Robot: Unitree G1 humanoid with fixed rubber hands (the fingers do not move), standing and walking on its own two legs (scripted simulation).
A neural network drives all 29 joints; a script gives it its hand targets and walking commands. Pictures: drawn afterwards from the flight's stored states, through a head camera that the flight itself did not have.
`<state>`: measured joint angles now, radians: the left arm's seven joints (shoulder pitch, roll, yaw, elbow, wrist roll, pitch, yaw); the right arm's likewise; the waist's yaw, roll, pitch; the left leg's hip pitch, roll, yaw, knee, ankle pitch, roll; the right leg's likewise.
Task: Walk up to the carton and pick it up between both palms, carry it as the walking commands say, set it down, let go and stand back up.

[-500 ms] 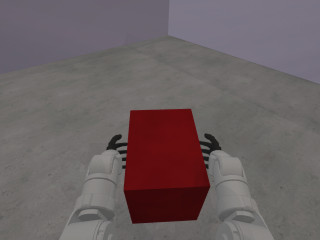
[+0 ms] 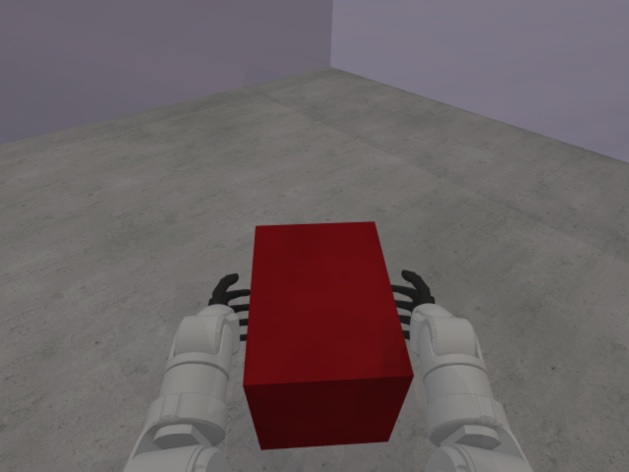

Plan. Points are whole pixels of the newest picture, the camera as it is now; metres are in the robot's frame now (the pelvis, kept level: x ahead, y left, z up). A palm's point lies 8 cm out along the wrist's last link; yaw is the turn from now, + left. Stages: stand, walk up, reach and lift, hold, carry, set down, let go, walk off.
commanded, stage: reach and lift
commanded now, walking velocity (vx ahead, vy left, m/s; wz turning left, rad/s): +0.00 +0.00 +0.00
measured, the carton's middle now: (320, 331) +0.34 +0.01 +0.00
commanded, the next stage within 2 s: hold in 0.22 s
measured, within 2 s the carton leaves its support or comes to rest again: neither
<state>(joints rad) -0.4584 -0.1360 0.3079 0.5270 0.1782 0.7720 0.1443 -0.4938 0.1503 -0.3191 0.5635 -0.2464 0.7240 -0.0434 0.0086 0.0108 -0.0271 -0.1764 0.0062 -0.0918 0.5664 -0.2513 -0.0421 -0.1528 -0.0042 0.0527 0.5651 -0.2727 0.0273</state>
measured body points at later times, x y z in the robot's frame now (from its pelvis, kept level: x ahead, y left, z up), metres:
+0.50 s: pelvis -0.01 +0.00 +0.00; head -0.08 +0.00 +0.44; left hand +0.31 +0.15 +0.05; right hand +0.32 -0.13 +0.06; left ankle +0.05 +0.15 -0.73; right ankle +0.03 -0.14 -0.73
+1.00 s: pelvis -0.04 -0.01 -0.01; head -0.07 -0.01 +0.44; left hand +0.29 +0.14 +0.09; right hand +0.30 -0.14 +0.09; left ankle +0.05 +0.15 -0.73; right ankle +0.03 -0.14 -0.73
